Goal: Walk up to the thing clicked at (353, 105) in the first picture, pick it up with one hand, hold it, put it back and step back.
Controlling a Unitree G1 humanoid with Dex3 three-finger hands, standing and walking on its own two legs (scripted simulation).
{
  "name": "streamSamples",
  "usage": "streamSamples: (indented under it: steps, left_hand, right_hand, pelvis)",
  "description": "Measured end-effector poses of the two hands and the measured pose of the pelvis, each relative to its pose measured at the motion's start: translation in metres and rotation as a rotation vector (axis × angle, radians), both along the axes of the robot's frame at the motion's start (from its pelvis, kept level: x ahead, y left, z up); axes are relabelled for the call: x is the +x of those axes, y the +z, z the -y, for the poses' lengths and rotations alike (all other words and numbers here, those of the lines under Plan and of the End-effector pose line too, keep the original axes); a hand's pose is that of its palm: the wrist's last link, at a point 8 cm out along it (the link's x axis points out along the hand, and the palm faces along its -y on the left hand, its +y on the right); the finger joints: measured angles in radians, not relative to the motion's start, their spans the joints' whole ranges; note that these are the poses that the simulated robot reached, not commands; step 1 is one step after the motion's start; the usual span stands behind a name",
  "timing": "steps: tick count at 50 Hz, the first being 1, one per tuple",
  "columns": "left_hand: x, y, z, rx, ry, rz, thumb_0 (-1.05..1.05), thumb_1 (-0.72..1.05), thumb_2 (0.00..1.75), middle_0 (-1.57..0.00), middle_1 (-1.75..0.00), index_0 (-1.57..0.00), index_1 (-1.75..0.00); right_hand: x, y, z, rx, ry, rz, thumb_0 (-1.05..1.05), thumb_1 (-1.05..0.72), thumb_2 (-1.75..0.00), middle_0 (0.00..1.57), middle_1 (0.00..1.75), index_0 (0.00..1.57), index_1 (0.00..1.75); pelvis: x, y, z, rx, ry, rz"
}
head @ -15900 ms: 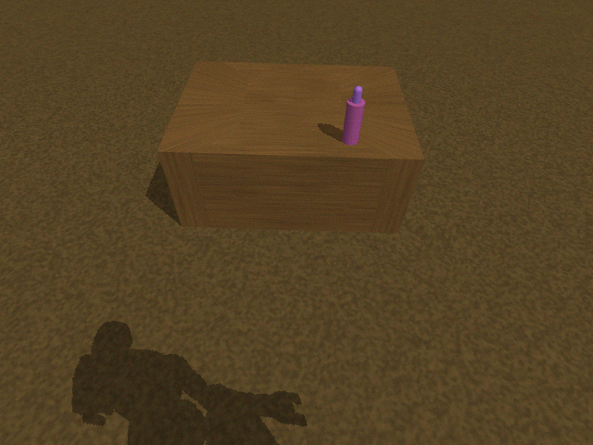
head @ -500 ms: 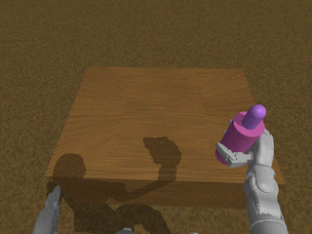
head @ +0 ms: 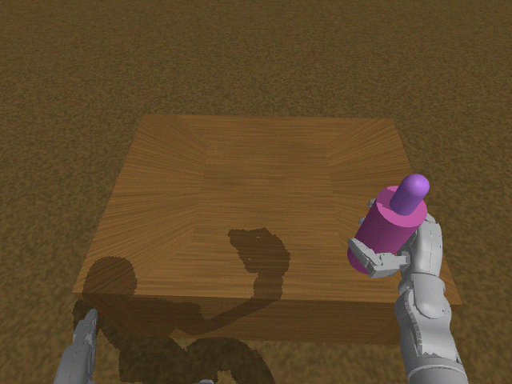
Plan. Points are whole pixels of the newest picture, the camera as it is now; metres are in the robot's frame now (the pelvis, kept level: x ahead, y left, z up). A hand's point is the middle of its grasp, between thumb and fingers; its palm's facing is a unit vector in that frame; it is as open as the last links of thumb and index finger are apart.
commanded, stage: hold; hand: right
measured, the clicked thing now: (387, 225) +0.33 -0.17 +0.09
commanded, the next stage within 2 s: crouch in 1.98 s
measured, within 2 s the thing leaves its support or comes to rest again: neither
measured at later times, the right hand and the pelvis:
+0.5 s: hand (378, 234) +0.34 -0.17 +0.05, palm faces +0.20 +0.98 +0.01, open 9.1 cm; pelvis +0.00 +0.00 +0.00, yaw +0 degrees
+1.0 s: hand (377, 238) +0.33 -0.16 +0.06, palm faces +0.19 +0.98 +0.01, open 9.2 cm; pelvis +0.00 +0.00 +0.00, yaw +0 degrees
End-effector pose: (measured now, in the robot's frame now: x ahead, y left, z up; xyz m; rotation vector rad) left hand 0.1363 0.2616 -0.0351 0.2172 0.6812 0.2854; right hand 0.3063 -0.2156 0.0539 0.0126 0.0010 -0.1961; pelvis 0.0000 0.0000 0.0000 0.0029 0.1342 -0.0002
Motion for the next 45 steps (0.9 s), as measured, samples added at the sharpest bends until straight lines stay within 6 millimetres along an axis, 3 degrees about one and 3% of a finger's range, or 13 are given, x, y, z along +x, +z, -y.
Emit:
streamSamples:
  steps: [45]
  left_hand:
    - [0.0029, -0.0009, -0.0018, -0.006, -0.001, -0.009, -0.01, -0.53, 0.05, -0.05, -0.06, -0.06, -0.05]
  right_hand:
    - [-0.0043, 0.0008, 0.0001, -0.002, -0.002, 0.0, 0.0, 0.34, -1.14, 0.74, 1.12, 0.79, 1.14]
  pelvis:
    - [0.0004, 0.0037, -0.0022, -0.002, -0.002, 0.01]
